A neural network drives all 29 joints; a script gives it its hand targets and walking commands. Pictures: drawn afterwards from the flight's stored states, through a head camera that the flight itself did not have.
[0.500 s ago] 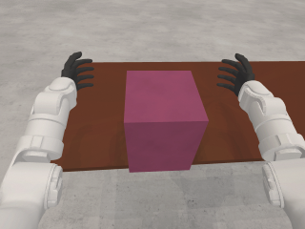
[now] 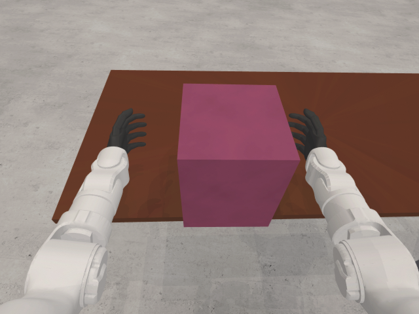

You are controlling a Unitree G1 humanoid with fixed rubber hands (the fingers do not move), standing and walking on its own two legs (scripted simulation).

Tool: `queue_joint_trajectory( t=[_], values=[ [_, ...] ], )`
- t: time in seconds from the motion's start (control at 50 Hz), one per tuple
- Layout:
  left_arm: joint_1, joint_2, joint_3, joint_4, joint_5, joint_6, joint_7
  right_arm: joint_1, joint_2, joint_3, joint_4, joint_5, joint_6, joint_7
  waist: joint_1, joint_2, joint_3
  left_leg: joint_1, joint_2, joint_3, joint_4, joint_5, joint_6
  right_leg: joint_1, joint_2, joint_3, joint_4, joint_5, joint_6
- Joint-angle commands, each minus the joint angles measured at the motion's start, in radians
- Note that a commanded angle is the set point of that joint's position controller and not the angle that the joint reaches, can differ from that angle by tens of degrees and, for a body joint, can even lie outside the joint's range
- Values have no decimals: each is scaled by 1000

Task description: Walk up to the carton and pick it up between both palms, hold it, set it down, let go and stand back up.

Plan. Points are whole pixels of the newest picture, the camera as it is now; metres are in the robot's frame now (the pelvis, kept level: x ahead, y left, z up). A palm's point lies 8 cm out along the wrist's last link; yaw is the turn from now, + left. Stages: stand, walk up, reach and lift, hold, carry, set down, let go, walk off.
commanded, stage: reach and lift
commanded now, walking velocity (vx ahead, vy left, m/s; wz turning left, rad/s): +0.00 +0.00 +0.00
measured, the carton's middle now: (228, 158) +0.45 -0.02 +0.03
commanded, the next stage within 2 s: none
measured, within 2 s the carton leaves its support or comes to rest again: neither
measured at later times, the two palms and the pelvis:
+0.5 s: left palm (131, 151) +0.42 +0.18 +0.07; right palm (309, 151) +0.43 -0.18 +0.09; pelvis -0.01 +0.01 -0.01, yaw -1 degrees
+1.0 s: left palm (145, 147) +0.42 +0.15 +0.09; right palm (295, 152) +0.42 -0.15 +0.09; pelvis +0.00 +0.01 +0.00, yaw -2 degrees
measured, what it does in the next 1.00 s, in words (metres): stands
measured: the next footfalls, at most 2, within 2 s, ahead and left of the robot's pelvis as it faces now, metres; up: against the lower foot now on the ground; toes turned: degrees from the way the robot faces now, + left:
none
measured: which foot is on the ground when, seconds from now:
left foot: down 0.00-1.00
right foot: down 0.00-1.00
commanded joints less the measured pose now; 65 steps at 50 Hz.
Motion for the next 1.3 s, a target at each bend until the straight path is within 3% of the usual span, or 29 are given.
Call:
queue_joint_trajectory(
  t=[0.0,0.1,0.18,0.34,0.5,0.6,0.68,0.7,0.74,0.76,0.78,0.82,0.84,0.92,1.0,1.06,1.16,1.24,1.28],
  values=[
    [-504,118,36,-9,26,-166,-11,-456,-154,-14,-51,-3,-118,-11,-17,-27,-562,497,-24,-49,108,260,-4,-73,-23,-4,8,400,92],
    [-560,121,2,164,4,-272,-18,-492,-144,28,47,45,-182,-17,-18,-25,-530,402,-23,-53,123,228,-4,-111,-36,5,37,368,88],
    [-600,103,-23,141,-15,-293,0,-515,-158,61,55,93,-199,-5,-10,19,-595,474,-12,-53,151,301,-30,-166,-23,-14,41,354,78],
    [-605,71,-28,114,-13,-294,9,-521,-155,59,64,96,-202,12,-11,19,-623,484,-6,-54,159,305,-33,-217,-18,-20,37,311,67],
    [-615,-17,2,105,32,-302,25,-533,-67,-15,45,7,-190,6,-20,3,-613,460,-4,-59,148,256,-20,-233,-31,-12,29,264,60],
    [-609,-60,92,85,142,-296,39,-524,-6,-99,18,-100,-200,-24,-20,-9,-609,442,-13,-45,129,275,-18,-159,-31,-3,27,321,70],
    [-593,-94,184,33,261,-264,49,-498,48,-151,-4,-173,-201,-39,1,-10,-581,451,-22,-20,91,299,-16,-60,-25,-2,19,364,76],
    [-569,-74,171,26,267,-257,48,-495,34,-155,-38,-188,-205,-34,16,25,-608,482,-28,-6,96,315,-30,-65,-33,18,11,371,64],
    [-549,-76,186,30,289,-229,59,-481,24,-158,-33,-190,-201,-37,22,-4,-568,510,-26,-7,95,339,-29,-56,-26,20,3,398,64],
    [-554,-94,195,9,291,-218,60,-483,35,-161,-49,-199,-199,-40,27,-15,-577,496,-31,7,86,334,-30,-32,-19,15,6,402,65],
    [-564,-97,195,-30,292,-215,66,-475,39,-163,-52,-199,-195,-40,37,9,-573,487,-33,12,78,342,-32,-10,-21,17,9,407,59],
    [-572,-121,174,-43,271,-204,76,-494,45,-158,-74,-191,-187,-39,30,-18,-579,504,-26,11,72,317,-29,-44,-10,14,-3,358,58],
    [-578,-120,168,-49,269,-204,83,-495,46,-159,-83,-182,-187,-39,34,7,-584,497,-25,18,78,326,-27,-44,-15,17,-7,363,62],
    [-566,-129,152,-18,242,-188,77,-505,46,-143,-71,-175,-168,-46,21,-42,-512,502,-18,16,70,287,-22,-60,-13,14,-23,324,63],
    [-587,-144,148,-17,232,-191,82,-515,66,-142,-51,-174,-151,-50,19,-40,-507,496,-13,6,64,257,-26,-67,-14,15,-29,284,58],
    [-561,-142,171,34,229,-202,73,-525,104,-127,-77,-180,-147,-46,29,-84,-505,438,-21,13,57,241,3,-30,-28,27,-17,319,67],
    [-553,-164,189,-17,293,-214,70,-489,104,-162,-51,-200,-167,-48,32,18,-520,498,-19,22,69,303,-26,-19,-28,21,-18,358,58],
    [-543,-180,191,-12,315,-206,74,-475,111,-182,-50,-218,-171,-40,35,37,-506,546,-14,17,73,350,-37,-52,-16,13,-40,341,43],
    [-550,-191,197,-48,317,-212,70,-467,133,-192,-75,-241,-174,-37,30,14,-536,533,-15,20,71,345,-30,-17,-21,19,-31,387,48]
  ],
)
